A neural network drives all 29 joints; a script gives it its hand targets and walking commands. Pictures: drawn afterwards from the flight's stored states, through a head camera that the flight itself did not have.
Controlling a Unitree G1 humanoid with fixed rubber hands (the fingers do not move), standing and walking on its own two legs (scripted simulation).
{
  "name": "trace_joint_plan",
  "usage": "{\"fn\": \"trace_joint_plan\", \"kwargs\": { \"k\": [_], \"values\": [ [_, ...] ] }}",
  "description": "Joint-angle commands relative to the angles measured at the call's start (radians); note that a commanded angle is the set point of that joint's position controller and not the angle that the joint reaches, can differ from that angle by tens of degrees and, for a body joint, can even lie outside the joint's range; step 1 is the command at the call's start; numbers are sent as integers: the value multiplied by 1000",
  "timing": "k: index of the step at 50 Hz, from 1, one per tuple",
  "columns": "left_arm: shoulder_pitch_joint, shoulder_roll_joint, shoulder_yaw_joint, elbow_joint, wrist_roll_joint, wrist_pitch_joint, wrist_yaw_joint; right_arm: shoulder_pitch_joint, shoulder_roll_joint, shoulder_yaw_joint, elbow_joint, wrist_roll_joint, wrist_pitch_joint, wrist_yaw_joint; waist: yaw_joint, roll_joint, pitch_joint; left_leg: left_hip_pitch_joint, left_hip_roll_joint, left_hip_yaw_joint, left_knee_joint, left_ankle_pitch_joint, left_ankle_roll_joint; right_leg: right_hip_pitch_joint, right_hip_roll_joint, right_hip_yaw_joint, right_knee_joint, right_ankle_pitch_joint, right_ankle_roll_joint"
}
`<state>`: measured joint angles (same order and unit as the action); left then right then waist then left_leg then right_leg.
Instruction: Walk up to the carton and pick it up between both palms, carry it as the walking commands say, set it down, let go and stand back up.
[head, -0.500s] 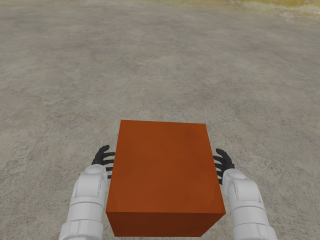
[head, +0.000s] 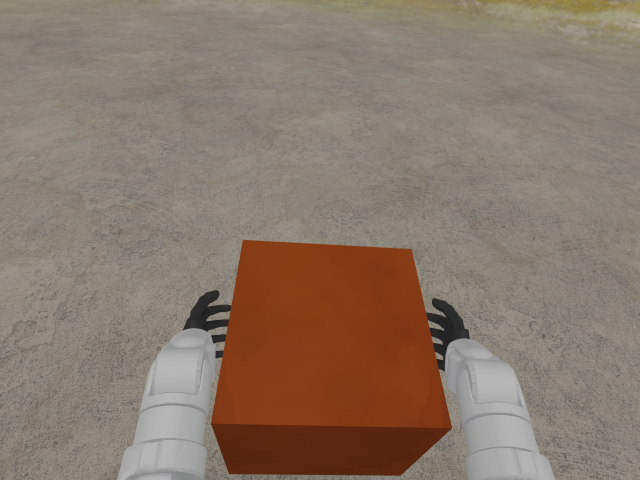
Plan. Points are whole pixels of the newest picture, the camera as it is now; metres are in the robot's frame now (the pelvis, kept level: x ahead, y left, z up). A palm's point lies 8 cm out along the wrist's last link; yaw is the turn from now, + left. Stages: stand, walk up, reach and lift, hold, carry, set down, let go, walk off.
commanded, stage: hold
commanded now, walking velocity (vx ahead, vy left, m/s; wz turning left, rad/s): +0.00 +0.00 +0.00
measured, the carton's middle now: (322, 359) +0.32 +0.02 -0.03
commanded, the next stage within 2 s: carry in 0.46 s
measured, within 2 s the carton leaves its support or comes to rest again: neither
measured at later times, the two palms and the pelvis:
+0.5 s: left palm (196, 342) +0.28 +0.19 +0.04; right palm (455, 351) +0.29 -0.16 +0.05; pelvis +0.00 +0.00 +0.00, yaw +0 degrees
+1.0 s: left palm (190, 253) +0.39 +0.22 +0.09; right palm (424, 272) +0.40 -0.12 +0.09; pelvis +0.15 +0.04 -0.01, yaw +2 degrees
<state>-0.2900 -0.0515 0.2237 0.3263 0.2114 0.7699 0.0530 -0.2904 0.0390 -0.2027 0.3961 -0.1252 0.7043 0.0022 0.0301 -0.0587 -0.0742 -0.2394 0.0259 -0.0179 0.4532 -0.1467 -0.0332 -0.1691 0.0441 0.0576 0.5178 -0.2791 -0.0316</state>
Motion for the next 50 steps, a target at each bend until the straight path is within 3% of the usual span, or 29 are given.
{"fn": "trace_joint_plan", "kwargs": {
  "k": [1, 22, 23, 24, 25, 26, 27, 28, 29, 30, 33, 35, 36, 37, 38, 39, 40, 42, 44, 45, 46, 47, 48, 49, 50],
  "values": [
    [-685, -1051, -582, -161, -326, -67, -423, -705, 1036, 495, -202, 188, -75, 320, -84, 28, -300, 387, -132, -9, -24, 103, 28, -126, -17, 56, -248, 112, -3],
    [-685, -1048, -578, -170, -325, -72, -425, -693, 1048, 497, -201, 186, -75, 319, -82, 29, -306, 384, -130, -7, -30, 113, 30, -115, -16, 55, -247, 126, 2],
    [-719, -1071, -651, -167, -346, -69, -400, -734, 1011, 536, -294, 152, -39, 307, -24, 188, -258, 124, 90, -59, -3, 20, 20, -110, -139, -25, -52, -77, 20],
    [-733, -1081, -663, -205, -367, -60, -391, -712, 1023, 556, -315, 166, -23, 304, -24, 179, -245, 50, 67, -82, -44, -273, 34, -110, -116, 13, -100, -270, 1],
    [-761, -1080, -681, -245, -380, -51, -385, -711, 1031, 573, -328, 178, -10, 301, -26, 148, -216, -42, 50, -65, -33, -451, 36, -109, -134, 62, -139, -391, -14],
    [-784, -1077, -697, -284, -393, -40, -376, -731, 1038, 593, -355, 194, 5, 296, -23, 102, -184, -132, 31, -43, 2, -504, 31, -97, -158, 107, -172, -465, -21],
    [-803, -1073, -711, -332, -407, -26, -364, -744, 1044, 611, -386, 214, 21, 290, -20, 36, -170, -204, 1, -10, 78, -497, 20, -82, -205, 180, -225, -547, -40],
    [-814, -1079, -728, -394, -430, -11, -353, -757, 1064, 645, -441, 249, 39, 282, -23, -66, -182, -196, -34, 46, 226, -388, 3, -93, -286, 282, -312, -613, -68],
    [-797, -1098, -754, -461, -462, 10, -338, -777, 1082, 688, -528, 293, 60, 269, -28, -144, -199, -180, -36, 84, 283, -264, 2, -78, -351, 327, -365, -586, -90],
    [-769, -1124, -794, -539, -496, 43, -320, -770, 1093, 730, -624, 334, 88, 251, -32, -129, -232, -197, -8, 62, 225, -224, 17, -9, -361, 310, -339, -479, -98],
    [-619, -1125, -837, -691, -508, 157, -260, -699, 1081, 830, -825, 427, 199, 202, -36, -71, -339, -99, -19, 96, -6, -174, 42, 106, -288, 165, -195, -168, -68],
    [-501, -1056, -833, -743, -478, 225, -226, -589, 1050, 846, -857, 441, 277, 180, -40, -21, -393, 90, -8, 87, -83, -166, 45, 9, -235, 72, -86, -131, -31],
    [-466, -1019, -827, -768, -464, 255, -209, -550, 1011, 837, -882, 440, 311, 172, -52, 52, -414, 223, 71, -19, -143, -197, 65, -98, -191, -3, 50, -91, -5],
    [-443, -996, -836, -800, -471, 287, -199, -493, 954, 812, -887, 424, 336, 160, -64, 278, -427, 340, 211, -235, -158, -82, 126, -267, -99, -133, 230, -68, 39],
    [-424, -972, -838, -811, -475, 320, -191, -468, 920, 801, -923, 416, 356, 145, -66, 365, -388, 430, 263, -304, -133, 121, 183, -440, -59, -188, 203, -209, 54],
    [-429, -944, -842, -828, -484, 345, -184, -426, 901, 792, -948, 402, 376, 131, -74, 337, -349, 445, 273, -315, -111, 253, 215, -501, -56, -183, 198, -313, 48],
    [-398, -944, -837, -826, -485, 364, -174, -401, 897, 794, -975, 399, 395, 117, -76, 279, -325, 484, 266, -277, -83, 359, 223, -542, -55, -196, 184, -330, 46],
    [-315, -927, -821, -827, -482, 396, -154, -345, 859, 778, -1012, 393, 431, 95, -83, 243, -369, 502, 233, -185, 2, 488, 220, -500, -26, -228, 117, -247, 47],
    [-268, -931, -818, -836, -487, 419, -140, -304, 837, 771, -1034, 385, 460, 76, -66, 208, -394, 338, 188, -97, 69, 366, 194, -280, -7, -248, -33, -97, 42],
    [-257, -924, -814, -843, -487, 429, -133, -306, 834, 775, -1038, 384, 473, 68, -43, 160, -410, 149, 152, -29, 151, 277, 163, -43, -32, -220, -98, -13, 24],
    [-238, -916, -803, -850, -488, 434, -126, -331, 839, 784, -1055, 389, 481, 58, -7, 59, -429, -131, 83, 54, 261, 171, 116, 275, -100, -117, -132, 9, -11],
    [-264, -892, -795, -876, -493, 434, -117, -356, 859, 800, -1074, 395, 489, 51, 10, -186, -378, -447, -30, 146, 444, -72, 58, 471, -337, 208, -219, 60, -83],
    [-277, -886, -802, -907, -495, 436, -105, -371, 850, 811, -1108, 411, 501, 51, 14, -291, -323, -667, -41, 118, 485, -413, 44, 556, -510, 406, -239, 256, -194],
    [-267, -885, -806, -925, -494, 437, -94, -373, 856, 819, -1110, 430, 508, 50, 10, -174, -305, -748, 21, 52, 521, -447, 55, 580, -542, 446, -189, 423, -248],
    [-300, -878, -820, -967, -498, 435, -84, -370, 864, 813, -1103, 439, 507, 48, 21, -82, -284, -802, 38, 51, 516, -434, 60, 608, -535, 401, -159, 532, -245]
  ]
}}
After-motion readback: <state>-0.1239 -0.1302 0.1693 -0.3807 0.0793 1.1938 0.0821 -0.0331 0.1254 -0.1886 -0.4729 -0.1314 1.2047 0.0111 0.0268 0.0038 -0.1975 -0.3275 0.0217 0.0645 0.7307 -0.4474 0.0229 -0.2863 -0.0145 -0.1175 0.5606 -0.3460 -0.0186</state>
